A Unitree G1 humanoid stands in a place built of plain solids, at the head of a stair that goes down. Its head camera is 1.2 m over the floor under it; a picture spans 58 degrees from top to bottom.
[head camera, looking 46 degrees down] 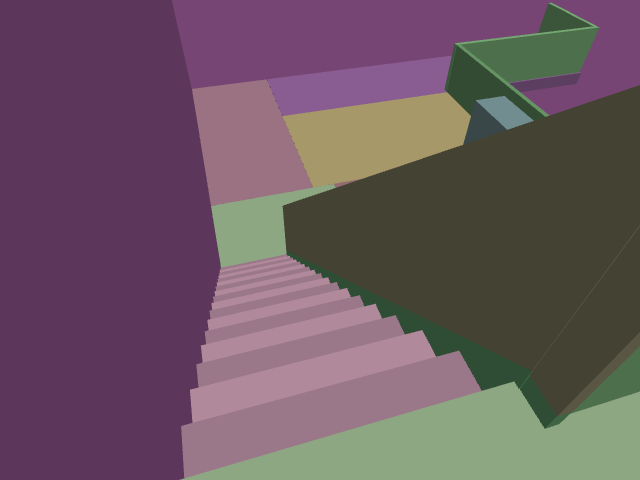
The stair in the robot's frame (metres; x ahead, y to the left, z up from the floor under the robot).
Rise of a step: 0.21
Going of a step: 0.23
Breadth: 0.99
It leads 16 degrees to the left of straight ahead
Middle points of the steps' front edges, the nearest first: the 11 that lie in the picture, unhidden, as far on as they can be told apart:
0.45 -0.09 0.00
0.67 -0.03 -0.21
0.89 0.03 -0.42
1.11 0.09 -0.63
1.33 0.16 -0.84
1.55 0.22 -1.05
1.77 0.28 -1.27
1.99 0.34 -1.48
2.21 0.41 -1.69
2.43 0.47 -1.90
2.65 0.53 -2.11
